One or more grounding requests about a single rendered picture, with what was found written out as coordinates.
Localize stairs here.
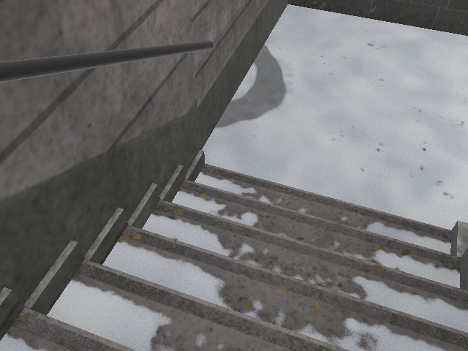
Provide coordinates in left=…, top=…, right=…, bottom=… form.
left=0, top=164, right=468, bottom=351

